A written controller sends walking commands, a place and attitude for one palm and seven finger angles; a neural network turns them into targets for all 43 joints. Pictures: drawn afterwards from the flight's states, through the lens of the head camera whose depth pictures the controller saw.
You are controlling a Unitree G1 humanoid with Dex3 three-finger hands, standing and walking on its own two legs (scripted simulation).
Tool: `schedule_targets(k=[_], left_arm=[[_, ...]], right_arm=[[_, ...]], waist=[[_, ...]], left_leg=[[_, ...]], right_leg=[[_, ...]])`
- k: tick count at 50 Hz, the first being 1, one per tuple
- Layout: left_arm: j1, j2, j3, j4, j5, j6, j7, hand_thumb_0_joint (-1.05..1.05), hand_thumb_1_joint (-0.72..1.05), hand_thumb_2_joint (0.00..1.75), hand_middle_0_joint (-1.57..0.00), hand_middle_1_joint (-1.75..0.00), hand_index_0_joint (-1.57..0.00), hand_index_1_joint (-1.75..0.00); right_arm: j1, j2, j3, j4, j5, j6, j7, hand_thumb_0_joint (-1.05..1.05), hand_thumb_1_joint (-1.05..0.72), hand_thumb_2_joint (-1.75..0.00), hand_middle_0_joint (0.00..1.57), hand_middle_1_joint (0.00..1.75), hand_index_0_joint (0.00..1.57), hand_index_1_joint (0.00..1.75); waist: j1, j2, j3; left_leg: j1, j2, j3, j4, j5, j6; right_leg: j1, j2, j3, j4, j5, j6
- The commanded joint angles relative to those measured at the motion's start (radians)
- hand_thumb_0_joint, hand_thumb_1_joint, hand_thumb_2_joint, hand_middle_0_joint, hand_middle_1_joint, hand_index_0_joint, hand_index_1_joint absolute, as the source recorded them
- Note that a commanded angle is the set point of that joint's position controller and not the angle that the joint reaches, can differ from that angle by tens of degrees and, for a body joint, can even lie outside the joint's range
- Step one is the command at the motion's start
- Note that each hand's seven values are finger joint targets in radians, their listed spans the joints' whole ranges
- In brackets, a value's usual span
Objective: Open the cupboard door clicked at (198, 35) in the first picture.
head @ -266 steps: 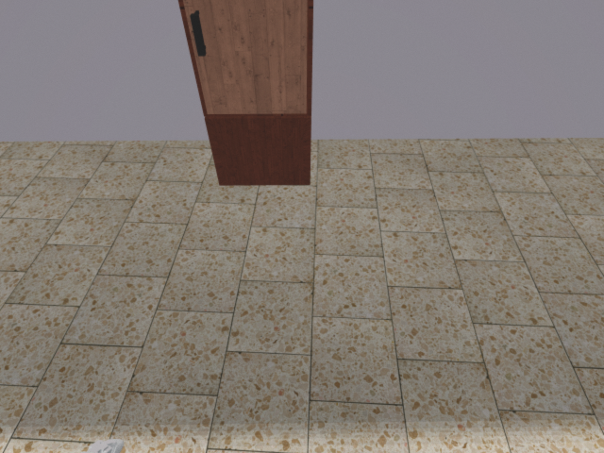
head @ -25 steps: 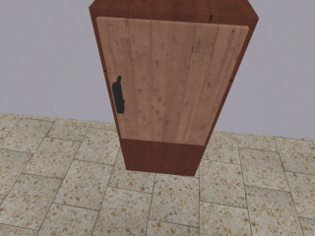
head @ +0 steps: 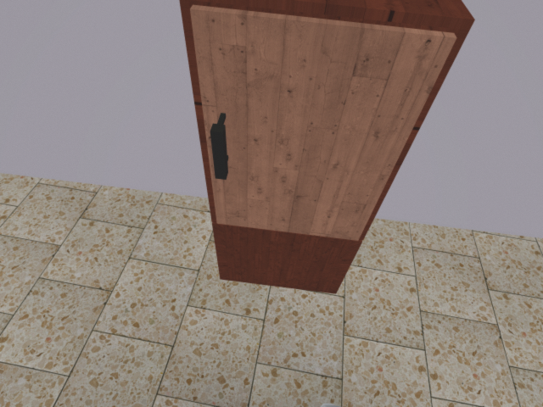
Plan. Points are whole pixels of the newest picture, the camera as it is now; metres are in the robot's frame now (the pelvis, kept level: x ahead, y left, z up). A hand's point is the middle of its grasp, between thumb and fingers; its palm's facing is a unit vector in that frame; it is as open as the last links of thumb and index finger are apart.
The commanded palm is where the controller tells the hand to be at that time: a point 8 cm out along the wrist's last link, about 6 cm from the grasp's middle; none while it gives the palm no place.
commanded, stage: come to a stop and stand still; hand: left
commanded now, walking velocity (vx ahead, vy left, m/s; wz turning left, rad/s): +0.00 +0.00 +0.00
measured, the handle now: (222, 146) +0.61 +0.15 +0.00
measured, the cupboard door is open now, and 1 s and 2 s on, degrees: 0 0 0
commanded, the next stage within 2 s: look again from close up in 0.64 s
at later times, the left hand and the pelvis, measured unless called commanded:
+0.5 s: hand out of the picture -0.04 +0.16 -0.17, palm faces +0.01 -0.99 -0.17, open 7.3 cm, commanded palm none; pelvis -0.03 +0.01 +0.01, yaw -1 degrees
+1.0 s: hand out of the picture -0.02 +0.18 -0.17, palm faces +0.02 -0.98 -0.21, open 7.3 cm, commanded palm none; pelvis -0.03 +0.01 +0.00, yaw +0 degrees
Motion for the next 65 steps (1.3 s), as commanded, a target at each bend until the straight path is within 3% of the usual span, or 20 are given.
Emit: schedule_targets(k=[1, 4, 7, 9, 10, 12, 13, 14, 15, 19, 25, 36, 37, 38, 39, 40, 42, 45, 52, 65], left_arm=[[0.061, 0.055, 0.011, -0.034, 0.003, -0.001, -0.009, 0.0, 0.9, 0.9, -0.2, -0.3, -0.2, -0.3], [0.096, 0.038, -0.009, -0.003, -0.001, -0.019, -0.013, 0.0, 0.9, 0.9, -0.2, -0.3, -0.2, -0.3], [0.072, 0.021, -0.03, 0.002, -0.007, -0.031, -0.007, 0.0, 0.9, 0.9, -0.2, -0.3, -0.2, -0.3], [0.119, 0.023, -0.034, 0.034, -0.01, -0.041, -0.002, 0.0, 0.9, 0.9, -0.2, -0.3, -0.2, -0.3], [0.157, 0.031, -0.037, 0.055, -0.011, -0.05, 0.002, 0.0, 0.9, 0.9, -0.2, -0.3, -0.2, -0.3], [0.164, 0.066, -0.042, 0.078, -0.012, -0.065, 0.009, 0.0, 0.9, 0.9, -0.2, -0.3, -0.2, -0.3], [0.165, 0.062, -0.046, 0.082, -0.012, -0.065, 0.009, 0.0, 0.9, 0.9, -0.2, -0.3, -0.2, -0.3], [0.157, 0.062, -0.043, 0.091, -0.01, -0.071, 0.008, 0.0, 0.9, 0.9, -0.2, -0.3, -0.2, -0.3], [0.152, 0.046, -0.05, 0.091, -0.012, -0.071, 0.008, 0.0, 0.9, 0.9, -0.2, -0.3, -0.2, -0.3], [0.168, 0.032, -0.055, 0.101, -0.013, -0.062, 0.008, 0.0, 0.9, 0.9, -0.2, -0.3, -0.2, -0.3], [0.198, 0.015, -0.054, 0.107, -0.012, -0.059, 0.008, 0.0, 0.9, 0.9, -0.2, -0.3, -0.2, -0.3], [0.234, -0.015, -0.056, 0.121, -0.015, -0.067, 0.01, 0.0, 0.9, 0.9, -0.2, -0.3, -0.2, -0.3], [0.276, 0.021, -0.068, 0.128, 0.007, -0.098, 0.042, 0.0, 0.9, 0.9, -0.2, -0.3, -0.2, -0.3], [0.238, 0.059, -0.058, 0.078, -0.004, -0.104, 0.033, 0.0, 0.9, 0.9, -0.2, -0.3, -0.2, -0.3], [0.195, 0.076, -0.05, 0.059, -0.003, -0.109, 0.025, 0.0, 0.9, 0.9, -0.2, -0.3, -0.2, -0.3], [0.19, 0.056, -0.051, 0.048, -0.004, -0.107, 0.02, 0.0, 0.9, 0.9, -0.2, -0.3, -0.2, -0.3], [0.199, 0.029, -0.056, 0.042, -0.007, -0.104, 0.013, 0.0, 0.9, 0.9, -0.2, -0.3, -0.2, -0.3], [0.22, 0.012, -0.056, 0.041, -0.006, -0.099, 0.009, 0.0, 0.9, 0.9, -0.2, -0.3, -0.2, -0.3], [0.225, 0.026, -0.054, 0.037, -0.006, -0.095, 0.01, 0.0, 0.9, 0.9, -0.2, -0.3, -0.2, -0.3], [0.202, 0.064, -0.048, 0.033, -0.004, -0.088, 0.005, 0.0, 0.9, 0.9, -0.2, -0.3, -0.2, -0.3]], right_arm=[[-0.049, -0.14, -0.008, -0.064, -0.009, -0.017, -0.018, 0.0, -0.9, -0.9, 0.2, 0.3, 0.2, 0.3], [-0.019, -0.126, -0.004, -0.039, 0.001, -0.027, -0.019, 0.0, -0.9, -0.9, 0.2, 0.3, 0.2, 0.3], [0.062, -0.128, -0.009, 0.01, 0.003, -0.032, -0.02, 0.0, -0.9, -0.9, 0.2, 0.3, 0.2, 0.3], [0.079, -0.125, -0.007, 0.033, 0.011, -0.035, -0.019, 0.0, -0.9, -0.9, 0.2, 0.3, 0.2, 0.3], [0.079, -0.113, -0.002, 0.039, 0.017, -0.04, -0.019, 0.0, -0.9, -0.9, 0.2, 0.3, 0.2, 0.3], [0.081, -0.071, 0.008, 0.041, 0.027, -0.046, -0.013, 0.0, -0.9, -0.9, 0.2, 0.3, 0.2, 0.3], [0.077, -0.064, 0.013, 0.048, 0.023, -0.044, -0.011, 0.0, -0.9, -0.9, 0.2, 0.3, 0.2, 0.3], [0.08, -0.064, 0.014, 0.059, 0.019, -0.037, -0.011, 0.0, -0.9, -0.9, 0.2, 0.3, 0.2, 0.3], [0.085, -0.074, 0.014, 0.067, 0.018, -0.035, -0.011, 0.0, -0.9, -0.9, 0.2, 0.3, 0.2, 0.3], [0.087, -0.071, 0.023, 0.097, 0.016, -0.034, -0.008, 0.0, -0.9, -0.9, 0.2, 0.3, 0.2, 0.3], [0.115, -0.052, 0.027, 0.113, 0.012, -0.03, -0.01, 0.0, -0.9, -0.9, 0.2, 0.3, 0.2, 0.3], [0.168, -0.024, 0.031, 0.134, 0.012, -0.042, -0.016, 0.0, -0.9, -0.9, 0.2, 0.3, 0.2, 0.3], [0.06, -0.07, 0.041, 0.055, 0.013, -0.058, 0.001, 0.0, -0.9, -0.9, 0.2, 0.3, 0.2, 0.3], [0.114, -0.024, 0.039, 0.029, 0.007, -0.044, 0.008, 0.0, -0.9, -0.9, 0.2, 0.3, 0.2, 0.3], [0.14, -0.034, 0.041, 0.029, -0.005, -0.037, 0.017, 0.0, -0.9, -0.9, 0.2, 0.3, 0.2, 0.3], [0.171, -0.034, 0.038, 0.021, -0.007, -0.041, 0.015, 0.0, -0.9, -0.9, 0.2, 0.3, 0.2, 0.3], [0.178, -0.033, 0.039, 0.014, -0.005, -0.048, 0.009, 0.0, -0.9, -0.9, 0.2, 0.3, 0.2, 0.3], [0.159, -0.053, 0.039, -0.003, -0.002, -0.061, 0.002, 0.0, -0.9, -0.9, 0.2, 0.3, 0.2, 0.3], [0.136, -0.073, 0.039, 0.011, 0.004, -0.07, -0.005, 0.0, -0.9, -0.9, 0.2, 0.3, 0.2, 0.3], [0.078, -0.106, 0.035, 0.026, 0.007, -0.072, -0.008, 0.0, -0.9, -0.9, 0.2, 0.3, 0.2, 0.3]], waist=[[0.031, 0.2, 0.02], [0.018, 0.157, -0.036], [-0.023, 0.174, -0.074], [-0.006, 0.148, -0.094], [0.004, 0.108, -0.104], [-0.021, 0.04, -0.085], [-0.022, 0.059, -0.074], [-0.025, -0.068, -0.079], [-0.027, -0.089, -0.055], [-0.018, -0.003, 0.024], [-0.015, 0.03, 0.048], [-0.01, 0.038, 0.022], [0.027, 0.05, 0.065], [-0.027, 0.04, 0.004], [-0.035, 0.034, -0.004], [-0.05, 0.058, -0.03], [-0.039, 0.089, -0.016], [-0.015, 0.067, -0.017], [-0.007, 0.008, -0.02], [-0.004, 0.048, -0.038]], left_leg=[[-0.145, 0.249, -0.237, -0.37, 0.051, 0.128], [0.038, 0.219, -0.169, -0.319, 0.243, 0.138], [0.156, 0.233, -0.187, -0.276, 0.428, 0.147], [0.153, 0.214, -0.173, -0.225, 0.517, 0.124], [0.13, 0.185, -0.158, -0.191, 0.487, 0.088], [0.07, 0.113, -0.103, -0.184, 0.33, 0.017], [0.09, 0.1, -0.096, -0.198, 0.324, 0.009], [0.102, 0.1, -0.085, -0.185, 0.3, 0.003], [0.108, 0.1, -0.081, -0.199, 0.259, 0.004], [0.082, 0.101, -0.087, -0.247, 0.144, 0.009], [0.031, 0.095, -0.1, -0.272, 0.036, 0.01], [0.03, 0.103, -0.095, -0.26, 0.1, 0.012], [-0.062, 0.108, -0.064, -0.055, 0.189, -0.016], [-0.031, 0.064, -0.069, -0.066, 0.012, -0.013], [-0.029, 0.052, -0.059, -0.038, 0.007, -0.013], [-0.015, 0.058, -0.063, -0.046, 0.021, -0.003], [-0.051, 0.076, -0.096, -0.106, 0.029, 0.013], [-0.092, 0.1, -0.131, -0.156, 0.06, 0.033], [-0.034, 0.1, -0.106, -0.161, 0.188, 0.038], [0.016, 0.107, -0.091, -0.173, 0.235, 0.035]], right_leg=[[-0.009, 0.042, 0.076, 0.33, -0.086, -0.015], [-0.016, 0.031, 0.036, 0.2, -0.082, 0.002], [0.051, 0.027, 0.011, -0.014, -0.097, 0.007], [0.154, 0.027, 0.009, -0.202, 0.032, 0.003], [0.229, 0.013, 0.021, -0.319, 0.155, -0.001], [0.267, -0.089, 0.114, -0.318, 0.358, -0.046], [0.235, -0.091, 0.109, -0.295, 0.364, -0.055], [0.221, -0.068, 0.108, -0.297, 0.354, -0.057], [0.192, -0.07, 0.109, -0.313, 0.3, -0.055], [0.137, -0.042, 0.104, -0.352, 0.1, -0.044], [0.119, -0.032, 0.105, -0.363, 0.015, -0.047], [0.148, -0.028, 0.097, -0.342, 0.096, -0.05], [0.13, -0.06, 0.112, -0.326, 0.281, -0.055], [0.092, -0.09, 0.166, -0.365, -0.035, -0.083], [0.058, -0.082, 0.153, -0.355, -0.157, -0.093], [0.036, -0.068, 0.132, -0.322, -0.167, -0.097], [0.053, -0.025, 0.101, -0.262, -0.097, -0.092], [0.118, -0.002, 0.069, -0.21, 0.017, -0.078], [0.143, -0.016, 0.078, -0.214, 0.147, -0.063], [0.168, -0.02, 0.085, -0.235, 0.201, -0.058]])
